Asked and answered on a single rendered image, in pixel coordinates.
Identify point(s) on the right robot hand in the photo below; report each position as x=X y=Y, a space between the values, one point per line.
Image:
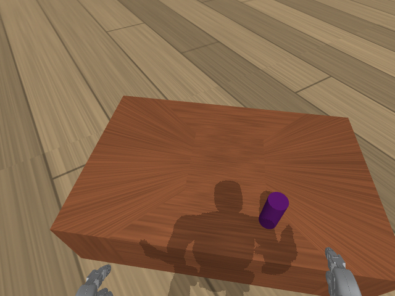
x=341 y=281

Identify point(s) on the left robot hand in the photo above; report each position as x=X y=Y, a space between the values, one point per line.
x=94 y=281

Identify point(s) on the can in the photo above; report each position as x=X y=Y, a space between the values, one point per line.
x=273 y=210

